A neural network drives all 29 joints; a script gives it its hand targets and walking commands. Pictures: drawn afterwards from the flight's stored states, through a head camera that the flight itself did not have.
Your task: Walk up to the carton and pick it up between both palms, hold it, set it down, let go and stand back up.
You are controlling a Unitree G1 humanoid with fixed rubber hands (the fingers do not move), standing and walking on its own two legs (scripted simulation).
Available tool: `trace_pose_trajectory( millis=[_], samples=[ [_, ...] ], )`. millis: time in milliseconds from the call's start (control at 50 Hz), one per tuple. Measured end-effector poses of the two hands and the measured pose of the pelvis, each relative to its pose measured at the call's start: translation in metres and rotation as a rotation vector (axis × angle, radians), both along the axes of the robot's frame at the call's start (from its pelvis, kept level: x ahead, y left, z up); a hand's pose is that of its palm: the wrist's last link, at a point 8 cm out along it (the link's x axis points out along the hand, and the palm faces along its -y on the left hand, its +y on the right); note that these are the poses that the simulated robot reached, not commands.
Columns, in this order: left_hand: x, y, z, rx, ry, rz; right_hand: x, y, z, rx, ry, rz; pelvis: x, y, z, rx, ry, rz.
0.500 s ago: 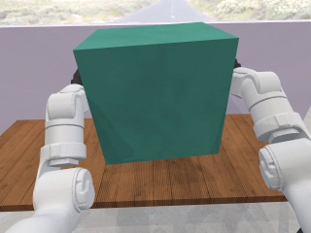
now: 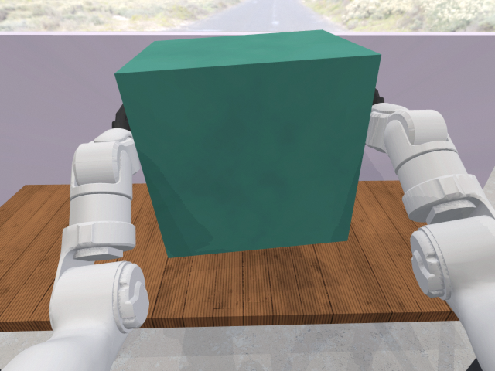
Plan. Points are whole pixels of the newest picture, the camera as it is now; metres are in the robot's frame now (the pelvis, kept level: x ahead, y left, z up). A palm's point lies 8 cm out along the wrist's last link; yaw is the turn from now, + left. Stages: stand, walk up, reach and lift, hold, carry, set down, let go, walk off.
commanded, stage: hold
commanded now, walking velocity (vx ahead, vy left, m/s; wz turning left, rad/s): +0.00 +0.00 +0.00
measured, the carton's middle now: (248, 138) +0.39 +0.01 +0.28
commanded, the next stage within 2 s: none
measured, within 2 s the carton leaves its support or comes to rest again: neither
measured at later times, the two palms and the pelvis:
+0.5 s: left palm (126, 140) +0.37 +0.19 +0.29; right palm (372, 121) +0.37 -0.18 +0.31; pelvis +0.00 +0.00 +0.00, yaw +0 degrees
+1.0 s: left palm (132, 142) +0.37 +0.18 +0.28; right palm (374, 124) +0.37 -0.19 +0.31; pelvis +0.01 +0.00 +0.00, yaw +0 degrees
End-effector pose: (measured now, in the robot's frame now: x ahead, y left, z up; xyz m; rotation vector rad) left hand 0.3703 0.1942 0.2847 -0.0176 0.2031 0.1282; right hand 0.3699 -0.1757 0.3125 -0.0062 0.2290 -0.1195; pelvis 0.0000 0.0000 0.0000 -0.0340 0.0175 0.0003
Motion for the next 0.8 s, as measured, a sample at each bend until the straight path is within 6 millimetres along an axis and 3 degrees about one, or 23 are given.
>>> trace_pose_trajectory(
  millis=[200, 500, 800],
  samples=[
    [-0.001, -0.004, -0.002, 0.005, 0.003, 0.0, -0.001, -0.004, -0.007, -0.003, 0.003, 0.0, 0.003, 0.001, 0.0, 0.0, -0.002, -0.004],
    [-0.003, -0.003, 0.006, 0.001, -0.01, 0.006, -0.002, -0.003, -0.001, 0.004, -0.008, 0.005, 0.002, -0.001, 0.0, 0.002, -0.01, 0.0],
    [0.006, -0.014, 0.003, 0.03, 0.005, -0.005, 0.003, -0.014, -0.006, -0.004, 0.008, -0.001, 0.003, 0.0, 0.0, 0.001, 0.014, -0.013]
  ],
)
